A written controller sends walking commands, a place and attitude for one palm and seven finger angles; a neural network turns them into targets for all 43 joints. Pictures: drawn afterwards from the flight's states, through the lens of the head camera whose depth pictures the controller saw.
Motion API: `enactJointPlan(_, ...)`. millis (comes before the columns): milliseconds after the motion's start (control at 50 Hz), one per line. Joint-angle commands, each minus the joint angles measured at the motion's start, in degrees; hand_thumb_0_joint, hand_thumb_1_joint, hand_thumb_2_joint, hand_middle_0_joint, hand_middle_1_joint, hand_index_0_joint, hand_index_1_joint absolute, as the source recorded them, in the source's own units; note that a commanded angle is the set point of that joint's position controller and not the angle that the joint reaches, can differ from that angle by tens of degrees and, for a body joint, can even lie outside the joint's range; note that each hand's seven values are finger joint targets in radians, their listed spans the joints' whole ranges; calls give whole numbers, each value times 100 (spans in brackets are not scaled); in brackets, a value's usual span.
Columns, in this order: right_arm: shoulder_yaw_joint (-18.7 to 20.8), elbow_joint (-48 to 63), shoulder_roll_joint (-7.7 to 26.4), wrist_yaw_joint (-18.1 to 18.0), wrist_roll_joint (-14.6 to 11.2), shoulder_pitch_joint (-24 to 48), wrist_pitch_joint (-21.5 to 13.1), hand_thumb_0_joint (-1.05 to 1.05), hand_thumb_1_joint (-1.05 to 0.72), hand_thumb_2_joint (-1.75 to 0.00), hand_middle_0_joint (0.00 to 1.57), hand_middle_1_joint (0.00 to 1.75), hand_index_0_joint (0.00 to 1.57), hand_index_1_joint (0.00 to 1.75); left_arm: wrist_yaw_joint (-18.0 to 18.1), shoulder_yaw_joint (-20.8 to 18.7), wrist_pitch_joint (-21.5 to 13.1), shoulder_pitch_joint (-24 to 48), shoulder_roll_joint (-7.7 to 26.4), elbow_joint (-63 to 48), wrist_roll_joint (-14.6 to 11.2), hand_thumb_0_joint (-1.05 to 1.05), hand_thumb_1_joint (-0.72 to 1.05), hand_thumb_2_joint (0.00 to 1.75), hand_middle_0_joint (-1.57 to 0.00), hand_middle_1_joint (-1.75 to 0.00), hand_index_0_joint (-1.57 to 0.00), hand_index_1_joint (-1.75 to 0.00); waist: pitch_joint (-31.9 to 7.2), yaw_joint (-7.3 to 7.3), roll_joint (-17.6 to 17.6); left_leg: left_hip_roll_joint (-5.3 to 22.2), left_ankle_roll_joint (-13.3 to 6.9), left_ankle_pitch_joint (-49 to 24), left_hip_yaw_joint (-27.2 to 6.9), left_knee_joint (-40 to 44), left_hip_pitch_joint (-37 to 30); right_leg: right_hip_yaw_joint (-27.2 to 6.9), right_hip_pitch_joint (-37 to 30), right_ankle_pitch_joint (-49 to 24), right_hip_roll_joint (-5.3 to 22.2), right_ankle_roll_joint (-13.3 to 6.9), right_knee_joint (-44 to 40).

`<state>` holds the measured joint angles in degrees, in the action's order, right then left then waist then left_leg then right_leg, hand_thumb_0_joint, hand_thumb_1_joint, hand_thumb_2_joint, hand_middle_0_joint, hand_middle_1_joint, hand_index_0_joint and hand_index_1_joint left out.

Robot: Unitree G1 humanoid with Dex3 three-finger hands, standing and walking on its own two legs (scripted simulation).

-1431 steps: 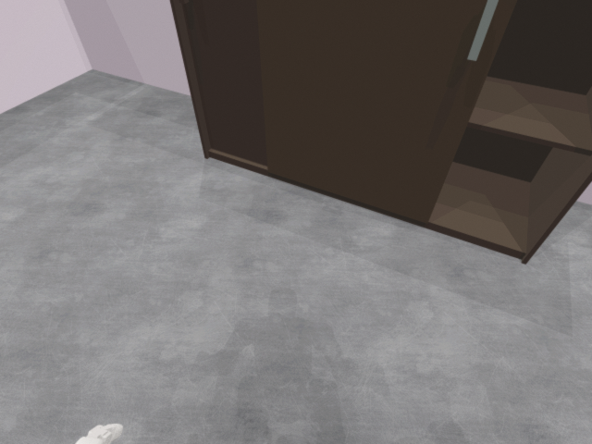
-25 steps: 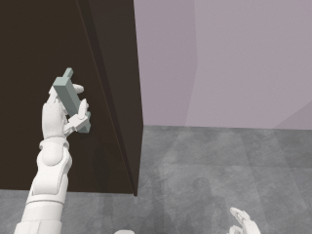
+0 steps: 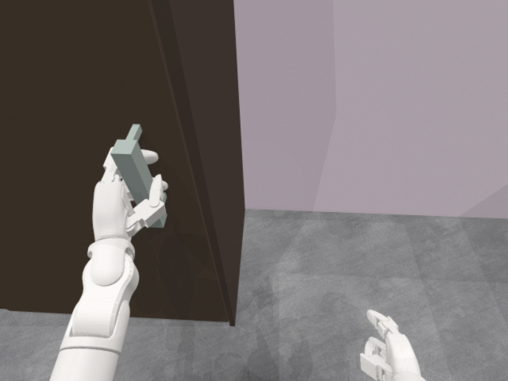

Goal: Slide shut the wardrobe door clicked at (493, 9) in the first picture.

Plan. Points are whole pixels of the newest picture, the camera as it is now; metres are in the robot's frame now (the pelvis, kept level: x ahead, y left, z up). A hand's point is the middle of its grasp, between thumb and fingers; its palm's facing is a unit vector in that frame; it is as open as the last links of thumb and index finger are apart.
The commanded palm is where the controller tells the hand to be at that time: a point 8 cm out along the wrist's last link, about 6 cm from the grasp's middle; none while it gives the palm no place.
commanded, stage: stop walking and hold the door there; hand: left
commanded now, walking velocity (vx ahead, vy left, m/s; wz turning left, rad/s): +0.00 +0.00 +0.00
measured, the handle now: (147, 178) +0.37 +0.21 +0.12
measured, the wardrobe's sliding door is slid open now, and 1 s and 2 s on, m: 0.00 0.00 0.00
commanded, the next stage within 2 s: loosen the grip on the handle in 0.30 s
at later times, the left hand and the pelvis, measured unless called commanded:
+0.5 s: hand (150, 199) +0.33 +0.19 +0.12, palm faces +0.19 -0.97 -0.12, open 7.0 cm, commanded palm +0.28 +0.23 +0.12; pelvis -0.01 +0.01 +0.00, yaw +0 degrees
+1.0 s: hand (154, 201) +0.33 +0.19 +0.12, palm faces +0.24 -0.97 -0.10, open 14.2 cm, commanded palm +0.29 +0.24 +0.12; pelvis -0.01 +0.02 -0.01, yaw +0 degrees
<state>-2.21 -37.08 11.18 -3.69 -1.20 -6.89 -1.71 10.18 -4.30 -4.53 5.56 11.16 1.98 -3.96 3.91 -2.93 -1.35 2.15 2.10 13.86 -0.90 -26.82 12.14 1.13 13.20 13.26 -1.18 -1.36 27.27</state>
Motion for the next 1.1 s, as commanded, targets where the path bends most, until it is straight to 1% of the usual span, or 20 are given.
enactJointPlan(0,230,826,609,-104,23,391,-254,0,-90,-90,20,30,20,30,-344,623,-450,1600,400,-1512,228,0,90,90,-45,-140,-45,-140,-1740,382,-41,400,-310,-1855,17,223,-958,-314,-388,-1686,428,136,-400)
enactJointPlan(360,229,816,712,-177,67,410,-135,0,-90,-90,20,30,20,30,-342,766,-519,1267,335,-1134,256,0,90,90,-45,-140,-45,-140,-1493,358,47,205,-296,-1438,21,639,-909,-217,-302,-1128,390,146,-811)
enactJointPlan(380,686,1057,1006,-103,112,-99,-243,0,-90,-90,20,30,20,30,-200,-3530,-701,5475,5172,-1852,938,0,90,90,-45,-140,-45,-140,-363,10,1881,430,-569,-1669,88,-7,150,-745,42,-1830,449,296,-1222)
enactJointPlan(400,537,690,596,-49,241,307,-553,0,-90,-90,20,30,20,30,-648,-607,150,3236,774,1732,731,0,78,84,-45,-140,-45,-140,-2408,411,1297,-331,-452,-2944,582,542,-454,83,-1140,-3915,6,-144,364)
enactJointPlan(420,602,672,826,-45,-94,17,-732,0,-90,-90,20,30,20,30,-619,-845,-30,2460,686,-64,106,0,66,78,-45,-140,-45,-140,-2259,257,901,-134,-286,-3424,224,50,-669,355,-808,-3592,85,-39,320)
enactJointPlan(440,586,627,858,-10,-82,-178,-687,0,-90,-90,20,30,20,30,-722,-660,-63,1626,233,-127,-163,0,54,73,-45,-140,-45,-140,-2857,152,122,-24,-93,-3673,157,-74,-1130,381,-540,-2768,48,49,339)
enactJointPlan(460,541,673,788,13,-123,-56,-734,0,-90,-90,20,30,20,30,-766,-390,-116,1799,-131,-339,-440,0,42,67,-45,-140,-45,-140,-2947,4,-1311,-47,75,-3744,207,-167,-1606,279,-285,-2057,89,-8,247)
enactJointPlan(480,543,608,809,30,-61,-83,-822,0,-90,-90,20,30,20,30,-630,-925,-212,1775,435,-615,-626,0,30,61,-45,-140,-45,-140,-2987,-39,-1254,-78,71,-2918,209,-190,-1524,275,-249,-1628,61,0,152)
enactJointPlan(500,472,641,767,57,-36,61,-891,0,-90,-90,20,30,20,30,-506,-751,-252,1834,442,-624,-488,0,17,55,-45,-140,-45,-140,-2659,-36,-1198,-177,13,-1921,278,-133,-1025,264,-173,-1232,61,1,94)
enactJointPlan(540,359,732,745,84,-36,106,-996,0,-90,-90,20,30,20,30,-192,-267,-374,2428,364,-383,36,0,-7,43,-45,-140,-45,-140,-1787,244,-319,-196,-167,-376,211,41,-143,218,262,-205,98,42,37)
enactJointPlan(580,333,803,813,77,-25,133,-1072,0,-90,-90,20,30,20,30,76,-79,-502,2696,474,-106,440,0,-31,32,-45,-140,-45,-140,-1039,396,452,-149,-263,799,68,208,370,143,713,827,129,87,-54)
enactJointPlan(620,296,831,799,25,-16,188,-1172,0,-90,-90,20,30,20,30,179,22,-636,2911,476,191,554,0,-55,20,-42,-137,-42,-137,-847,359,709,-208,-332,1343,106,173,559,8,884,1445,170,102,-166)
enactJointPlan(700,270,762,848,-72,-31,155,-1283,0,-90,-90,20,30,20,30,-11,-207,-837,3223,698,486,220,0,-55,20,-37,-130,-37,-130,-1012,285,709,-295,-339,1411,239,-77,690,-173,752,1899,185,116,-274)
enactJointPlan(780,270,769,838,-105,-39,138,-1327,0,-90,-90,20,30,20,30,-87,-443,-774,3059,1015,482,232,0,-55,20,-32,-123,-32,-123,-1231,157,-65,-321,-323,1472,260,-104,718,-233,621,1873,230,75,-227)
enactJointPlan(800,258,783,827,-105,-31,130,-1339,0,-90,-90,20,30,20,30,-81,-425,-742,2972,1001,410,237,0,-55,20,-30,-122,-30,-122,-1323,159,-75,-319,-337,1458,262,-94,687,-213,565,1771,229,75,-198)
enactJointPlan(920,292,747,893,-125,17,7,-1402,0,-90,-90,20,30,20,30,-80,-606,-676,2352,903,-1,-97,0,-55,20,-25,-115,-25,-115,-1461,143,405,-261,-373,468,277,-213,608,-139,312,940,188,98,-149)
enactJointPlan(1020,344,746,902,-71,51,-172,-1338,0,-90,-90,20,30,20,30,-34,-622,-505,1718,819,-424,-23,0,-55,20,-25,-115,-25,-115,-1791,84,324,-246,-339,-808,303,-377,369,37,68,-701,152,70,283)
enactJointPlan(1040,340,750,893,-64,53,-196,-1308,0,-90,-90,20,30,20,30,-25,-616,-453,1766,816,-518,-30,0,-55,20,-25,-115,-25,-115,-1831,88,317,-253,-327,-883,297,-399,360,41,44,-812,159,73,313)
enactJointPlan(1060,325,687,876,-62,64,-233,-1269,0,-90,-90,20,30,20,30,-23,-370,-392,1864,577,-338,19,0,-55,20,-25,-115,-25,-115,-1576,221,360,-234,-328,-854,268,-423,387,71,217,-784,150,88,301)
enactJointPlan(1080,352,691,900,-59,55,-300,-1237,0,-90,-90,20,30,20,30,-6,-655,-358,1680,773,-251,-27,0,-55,20,-25,-115,-25,-115,-1621,145,568,-235,-325,-854,254,-443,444,67,175,-791,143,93,294)
